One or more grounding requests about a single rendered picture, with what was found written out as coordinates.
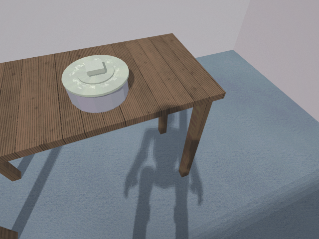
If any pot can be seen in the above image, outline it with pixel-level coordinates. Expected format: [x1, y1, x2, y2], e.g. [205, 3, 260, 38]
[66, 80, 129, 113]

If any knob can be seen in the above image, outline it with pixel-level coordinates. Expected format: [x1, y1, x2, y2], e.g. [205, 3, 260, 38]
[84, 59, 105, 76]

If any table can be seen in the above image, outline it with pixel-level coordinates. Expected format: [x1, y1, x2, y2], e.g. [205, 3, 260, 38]
[0, 33, 226, 239]

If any lid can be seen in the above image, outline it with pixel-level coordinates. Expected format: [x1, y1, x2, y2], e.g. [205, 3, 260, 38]
[62, 55, 129, 97]

